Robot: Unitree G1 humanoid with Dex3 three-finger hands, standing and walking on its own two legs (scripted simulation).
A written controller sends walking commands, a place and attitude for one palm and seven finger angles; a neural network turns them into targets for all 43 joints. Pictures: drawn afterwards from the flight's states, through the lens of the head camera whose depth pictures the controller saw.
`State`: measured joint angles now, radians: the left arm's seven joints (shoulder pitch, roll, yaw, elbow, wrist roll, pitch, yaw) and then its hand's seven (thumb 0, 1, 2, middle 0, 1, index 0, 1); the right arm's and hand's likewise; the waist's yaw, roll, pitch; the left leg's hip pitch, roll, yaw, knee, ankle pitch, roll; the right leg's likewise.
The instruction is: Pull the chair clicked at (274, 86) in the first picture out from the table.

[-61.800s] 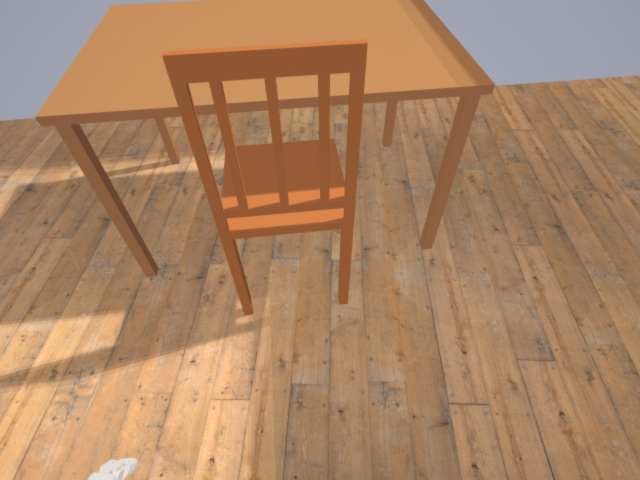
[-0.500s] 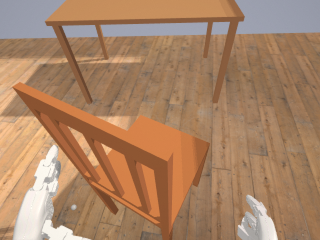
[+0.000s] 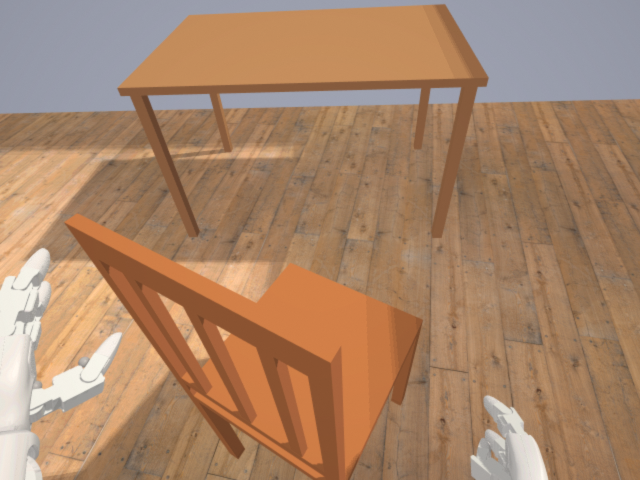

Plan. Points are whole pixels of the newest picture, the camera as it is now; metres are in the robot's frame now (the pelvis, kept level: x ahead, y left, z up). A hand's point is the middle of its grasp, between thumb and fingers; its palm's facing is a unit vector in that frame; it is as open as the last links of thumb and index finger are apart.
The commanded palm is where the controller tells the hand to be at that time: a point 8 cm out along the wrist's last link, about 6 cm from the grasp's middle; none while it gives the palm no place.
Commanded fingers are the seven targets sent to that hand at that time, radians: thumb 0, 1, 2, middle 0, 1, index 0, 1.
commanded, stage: draw the hand back to the body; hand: left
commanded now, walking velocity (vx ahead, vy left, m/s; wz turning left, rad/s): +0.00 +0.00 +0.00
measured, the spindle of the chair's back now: (227, 372) +0.28 +0.18 -0.06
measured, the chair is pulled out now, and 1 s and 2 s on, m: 0.79 0.79 0.79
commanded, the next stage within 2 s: step back with the hand held close in 0.48 s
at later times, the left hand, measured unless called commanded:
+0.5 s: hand (67, 337) +0.19 +0.26 +0.17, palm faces +0.47 -0.77 -0.44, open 7.4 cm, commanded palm +0.15 +0.30 +0.18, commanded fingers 0.00 0.90 0.90 -0.20 -0.30 -0.20 -0.30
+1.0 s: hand (45, 379) +0.16 +0.26 +0.16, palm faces +0.36 -0.74 -0.56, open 7.4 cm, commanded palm +0.10 +0.30 +0.18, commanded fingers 0.00 0.90 0.90 -0.20 -0.30 -0.20 -0.30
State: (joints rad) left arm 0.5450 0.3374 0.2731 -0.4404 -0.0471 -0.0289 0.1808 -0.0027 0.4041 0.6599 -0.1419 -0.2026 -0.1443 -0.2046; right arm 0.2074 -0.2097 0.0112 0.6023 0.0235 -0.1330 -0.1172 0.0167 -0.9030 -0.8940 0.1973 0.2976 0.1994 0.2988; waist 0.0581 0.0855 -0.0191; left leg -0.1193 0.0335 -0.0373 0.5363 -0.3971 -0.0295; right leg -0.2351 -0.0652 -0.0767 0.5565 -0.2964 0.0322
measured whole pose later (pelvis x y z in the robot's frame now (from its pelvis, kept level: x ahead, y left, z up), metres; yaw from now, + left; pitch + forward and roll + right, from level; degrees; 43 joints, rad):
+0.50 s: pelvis +0.00 +0.00 +0.01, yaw -1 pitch -3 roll -1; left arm 0.50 0.35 0.34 -0.44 -0.05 -0.05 0.17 0.01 0.88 0.89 -0.21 -0.30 -0.22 -0.31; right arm 0.22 -0.22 -0.02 0.64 0.02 -0.12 -0.09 0.02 -0.90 -0.89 0.20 0.30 0.20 0.30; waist 0.06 0.08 0.00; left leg -0.04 0.04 -0.02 0.44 -0.35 -0.03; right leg -0.16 -0.05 -0.06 0.46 -0.25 0.03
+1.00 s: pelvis -0.05 +0.01 +0.00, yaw -1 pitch +0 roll +1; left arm 0.61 0.43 0.42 -0.52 -0.04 -0.14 0.17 0.01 0.88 0.90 -0.22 -0.31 -0.22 -0.31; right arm 0.16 -0.21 -0.03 0.57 0.03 -0.01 -0.09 0.02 -0.90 -0.89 0.20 0.30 0.20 0.30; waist 0.00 0.02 0.07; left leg -0.21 0.01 0.00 0.51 -0.30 -0.02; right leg -0.33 -0.08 -0.04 0.51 -0.18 0.04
